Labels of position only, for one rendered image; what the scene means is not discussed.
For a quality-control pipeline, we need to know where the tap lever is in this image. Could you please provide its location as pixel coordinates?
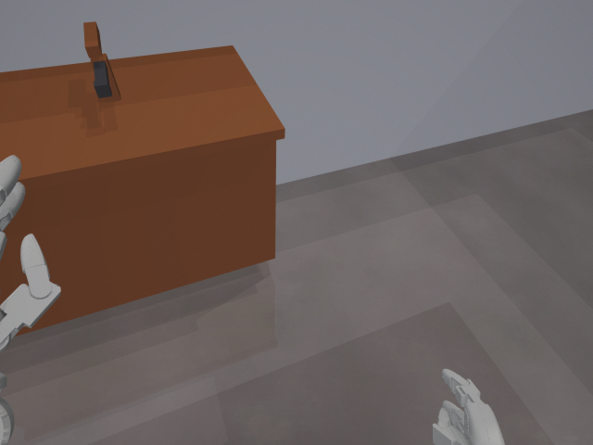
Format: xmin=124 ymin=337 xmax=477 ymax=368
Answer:
xmin=94 ymin=61 xmax=112 ymax=98

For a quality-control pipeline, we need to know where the counter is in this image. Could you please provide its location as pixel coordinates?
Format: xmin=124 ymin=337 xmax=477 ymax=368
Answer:
xmin=0 ymin=21 xmax=285 ymax=337

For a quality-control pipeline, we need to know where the right robot hand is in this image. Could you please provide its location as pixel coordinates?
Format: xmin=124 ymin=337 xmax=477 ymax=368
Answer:
xmin=433 ymin=369 xmax=505 ymax=445

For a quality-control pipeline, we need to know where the left robot hand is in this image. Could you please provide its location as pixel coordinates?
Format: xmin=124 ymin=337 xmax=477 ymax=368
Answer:
xmin=0 ymin=155 xmax=61 ymax=352

